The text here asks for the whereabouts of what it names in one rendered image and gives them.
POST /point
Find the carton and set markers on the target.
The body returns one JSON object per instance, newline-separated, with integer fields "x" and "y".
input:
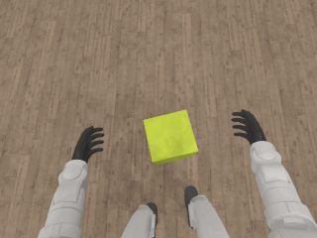
{"x": 170, "y": 137}

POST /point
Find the robot left forearm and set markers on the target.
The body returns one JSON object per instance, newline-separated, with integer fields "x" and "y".
{"x": 66, "y": 210}

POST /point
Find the left robot hand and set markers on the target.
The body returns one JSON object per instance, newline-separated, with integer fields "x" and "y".
{"x": 82, "y": 150}

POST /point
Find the left robot thigh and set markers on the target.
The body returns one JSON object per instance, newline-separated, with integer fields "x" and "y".
{"x": 141, "y": 225}

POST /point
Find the robot right forearm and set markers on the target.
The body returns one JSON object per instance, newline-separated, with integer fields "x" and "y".
{"x": 283, "y": 207}

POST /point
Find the left robot shin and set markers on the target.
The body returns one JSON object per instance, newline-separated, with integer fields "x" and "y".
{"x": 144, "y": 207}

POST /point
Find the right robot hand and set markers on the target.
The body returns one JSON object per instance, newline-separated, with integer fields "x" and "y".
{"x": 254, "y": 132}

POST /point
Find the right robot upper arm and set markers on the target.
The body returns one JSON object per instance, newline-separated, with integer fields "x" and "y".
{"x": 292, "y": 233}

